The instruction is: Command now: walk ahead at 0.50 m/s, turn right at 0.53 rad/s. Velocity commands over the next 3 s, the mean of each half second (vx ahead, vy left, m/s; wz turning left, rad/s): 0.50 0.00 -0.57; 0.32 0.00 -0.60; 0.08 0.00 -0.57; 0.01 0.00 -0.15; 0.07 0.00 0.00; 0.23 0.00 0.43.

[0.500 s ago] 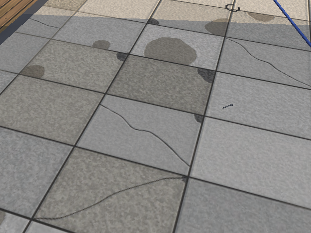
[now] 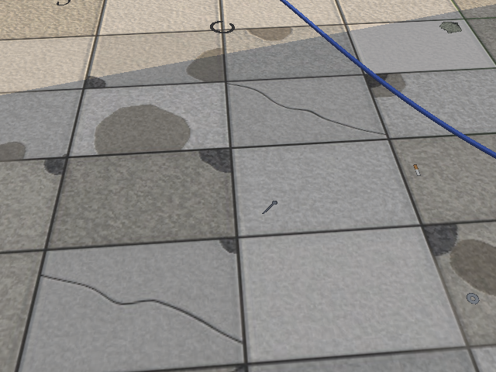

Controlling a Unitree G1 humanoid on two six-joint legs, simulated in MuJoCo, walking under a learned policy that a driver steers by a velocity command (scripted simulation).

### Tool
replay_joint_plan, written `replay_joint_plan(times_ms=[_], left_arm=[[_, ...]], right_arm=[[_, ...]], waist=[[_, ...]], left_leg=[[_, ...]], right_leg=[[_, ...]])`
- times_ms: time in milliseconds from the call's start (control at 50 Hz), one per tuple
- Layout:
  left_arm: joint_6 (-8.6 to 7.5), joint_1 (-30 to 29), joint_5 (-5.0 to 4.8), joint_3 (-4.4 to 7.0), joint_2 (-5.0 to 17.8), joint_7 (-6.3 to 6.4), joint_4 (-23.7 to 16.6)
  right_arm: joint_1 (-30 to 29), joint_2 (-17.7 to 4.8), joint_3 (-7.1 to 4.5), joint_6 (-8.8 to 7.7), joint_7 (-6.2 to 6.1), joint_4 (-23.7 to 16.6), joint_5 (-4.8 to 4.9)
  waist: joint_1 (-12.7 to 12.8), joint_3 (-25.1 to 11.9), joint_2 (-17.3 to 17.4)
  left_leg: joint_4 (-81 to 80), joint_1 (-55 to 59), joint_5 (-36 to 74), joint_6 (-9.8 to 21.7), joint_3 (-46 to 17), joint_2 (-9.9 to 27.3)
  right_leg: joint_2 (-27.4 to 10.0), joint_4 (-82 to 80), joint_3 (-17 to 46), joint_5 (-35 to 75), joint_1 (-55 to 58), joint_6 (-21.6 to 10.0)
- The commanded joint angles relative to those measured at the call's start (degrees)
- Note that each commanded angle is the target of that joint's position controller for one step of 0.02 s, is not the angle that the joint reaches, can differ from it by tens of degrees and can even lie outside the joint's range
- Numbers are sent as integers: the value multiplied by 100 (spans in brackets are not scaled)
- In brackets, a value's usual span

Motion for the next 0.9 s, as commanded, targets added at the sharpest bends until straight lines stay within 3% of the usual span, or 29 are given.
replay_joint_plan(times_ms=[20,60,100,120,140,160,180,200,220,240,260,280,300,380,480,540,580,620,640,660,680,700,720,740,760,780,820,840,900], left_arm=[[-62,-610,9,-25,129,-123,-591],[-53,-781,1,-5,192,-183,-753],[-27,-646,-2,75,346,-216,-839],[-4,-329,-10,153,479,-212,-809],[12,341,-34,285,690,-192,-664],[42,1319,-44,493,1049,-105,-399],[90,1718,-69,641,1645,27,-281],[-31,1488,-13,589,1819,-26,-549],[-127,1454,13,436,1297,-81,-546],[-201,1236,16,373,1081,-82,-527],[-233,814,4,321,909,-75,-588],[-243,499,32,256,712,-56,-672],[-242,371,85,221,651,-27,-752],[-270,648,40,286,899,126,-696],[-185,1033,-1,296,934,234,-587],[-147,1270,-32,301,922,245,-477],[-106,1307,-33,297,884,275,-455],[-64,1211,-15,313,902,297,-477],[-47,1108,-10,282,816,291,-518],[-49,1024,27,192,576,269,-607],[-57,1360,49,112,286,288,-750],[-76,1957,-30,61,311,305,-854],[-38,1856,-62,192,895,314,-718],[35,1311,-44,255,1085,321,-801],[96,1039,15,284,1075,329,-871],[165,971,46,320,1017,336,-915],[295,1113,-19,256,647,316,-950],[329,1022,-25,223,532,316,-1039],[358,748,24,180,464,268,-1210]], right_arm=[[-145,-1011,-237,3,-60,-303,84],[-61,-1085,-274,94,-61,-251,146],[-159,-1234,-321,178,-77,-285,183],[-214,-1312,-345,225,-90,-314,205],[-304,-1352,-353,277,-95,-347,225],[-318,-1258,-303,282,-103,-387,208],[-74,-625,-117,221,-82,-586,-31],[81,-351,29,-14,-10,-846,23],[-668,-862,-85,-193,64,-972,257],[-886,-886,-80,-290,88,-1065,337],[-841,-843,-85,-317,34,-964,214],[-762,-923,-142,-275,1,-903,85],[-661,-934,-165,-197,16,-887,55],[-994,-655,-109,-19,-2,-1067,-49],[-1982,-452,-6,-69,79,-1390,33],[-2276,-565,-23,-136,158,-1549,95],[-2243,-701,-66,-189,208,-1579,100],[-1918,-831,-127,-242,215,-1521,112],[-1439,-916,-190,-271,188,-1392,93],[-831,-1128,-273,-302,146,-1317,-27],[-133,-1555,-374,-287,102,-1289,-169],[73,-1512,-367,-187,145,-1166,-100],[-211,-979,-225,-127,147,-1313,8],[-498,-722,-141,-49,119,-1416,-2],[-762,-633,-95,4,117,-1412,-41],[-933,-551,-65,25,111,-1376,-46],[-1068,-652,-96,34,108,-1273,-72],[-1115,-748,-128,41,89,-1230,-69],[-1163,-962,-210,128,5,-1156,-4]], waist=[[-30,386,402],[-8,405,438],[197,171,598],[413,-81,700],[815,-446,680],[1295,-943,470],[1084,-1290,-801],[715,-2194,-1201],[1055,-1833,-407],[918,-1118,-262],[621,-725,230],[416,-539,179],[284,-499,56],[307,-319,81],[699,-108,-225],[804,-72,-284],[744,-102,-339],[549,-164,-532],[290,-353,-553],[-27,-892,-380],[-60,-1782,614],[193,-2309,2301],[161,-1750,1498],[91,-1159,935],[202,-763,560],[348,-579,586],[485,-413,953],[489,-382,1040],[436,-654,869]], left_leg=[[-497,-68,1922,799,-350,1744],[-226,342,2395,714,-235,1857],[389,549,4003,588,-64,1867],[968,570,4894,527,4,1836],[1935,387,5350,423,107,1707],[3339,-416,4708,197,192,1456],[5341,-2447,773,-119,164,860],[6734,-4042,-2224,-271,-1211,-180],[6899,-4708,-1827,-141,-1848,142],[6526,-4850,-1277,8,-1770,387],[6000,-4489,-831,16,-1774,650],[5541,-4071,-560,-26,-1789,805],[5361,-3734,-382,-77,-1808,873],[4270,-3686,343,-432,-1618,735],[2233,-3308,1870,-508,-1571,325],[1759,-3145,1929,-422,-1683,208],[1508,-3048,1601,-316,-1784,171],[1418,-2654,1067,-151,-1751,139],[1184,-2001,1092,-15,-1626,93],[1219,-861,1296,260,-1902,513],[1432,1115,1838,840,-3353,1736],[980,2021,1797,1501,-5407,2695],[933,1494,1702,1368,-5061,2613],[965,742,2289,1187,-4003,2378],[904,-14,2988,1105,-3259,2107],[837,-510,3317,1036,-2769,1884],[488,-1164,3398,1042,-2085,1585],[367,-1198,3540,1127,-1897,1603],[258,-876,3662,1262,-1550,1790]], right_leg=[[-7,-546,-213,160,-66,-107],[77,-739,-352,-194,-100,-247],[376,-803,-651,-722,402,-453],[599,-773,-818,-1010,901,-580],[865,-951,-944,-1034,1790,-748],[1027,-1290,-755,-758,3345,-976],[-209,-1473,1369,-848,5008,-1504],[-1263,-2551,4617,-1997,6092,-2536],[-1215,-2976,4282,-2037,5935,-2194],[-1021,-2962,3409,-1681,5222,-1961],[-734,-2939,2738,-1097,4358,-1724],[-521,-2996,2263,-507,3731,-1598],[-400,-3121,2062,-194,3346,-1570],[-150,-3293,1492,640,2789,-1581],[176,-3200,1285,-218,2559,-1186],[10,-2919,1645,-434,2822,-1128],[-120,-2574,1978,-452,3170,-1073],[-193,-2219,2236,-156,3325,-986],[-18,-1839,2198,146,3262,-873],[360,-748,1909,338,2958,-645],[1045,1132,1245,-905,1515,-224],[1370,2551,914,-3684,109,37],[935,3170,1099,-3488,-248,153],[763,3309,836,-3136,-242,246],[588,3103,665,-2881,-67,316],[400,2805,602,-2729,137,328],[330,2345,303,-2462,574,375],[314,2082,222,-2336,541,419],[201,1276,154,-1634,563,451]])
Next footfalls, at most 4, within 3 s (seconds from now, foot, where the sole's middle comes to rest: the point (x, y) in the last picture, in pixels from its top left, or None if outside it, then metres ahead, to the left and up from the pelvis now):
0.16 right None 0.26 -0.13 -0.78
0.66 left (252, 334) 0.59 -0.01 -0.78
1.14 right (351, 354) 0.52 -0.27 -0.78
1.56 left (287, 296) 0.70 -0.12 -0.78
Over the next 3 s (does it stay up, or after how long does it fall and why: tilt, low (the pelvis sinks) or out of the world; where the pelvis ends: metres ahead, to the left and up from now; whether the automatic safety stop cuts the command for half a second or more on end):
stays up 0.60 -0.26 0.00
